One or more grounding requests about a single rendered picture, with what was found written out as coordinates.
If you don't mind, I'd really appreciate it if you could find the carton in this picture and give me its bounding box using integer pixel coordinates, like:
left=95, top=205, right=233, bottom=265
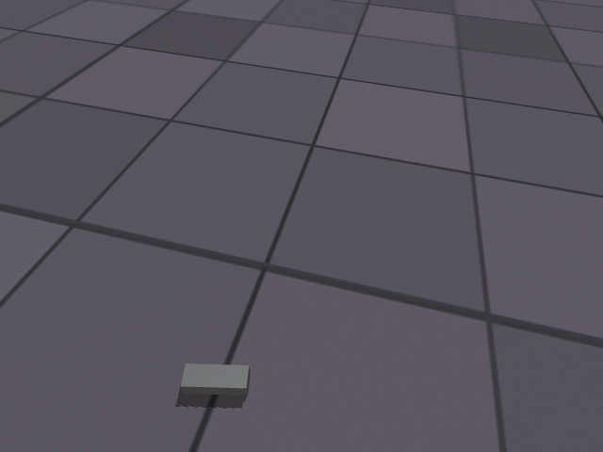
left=181, top=363, right=251, bottom=396

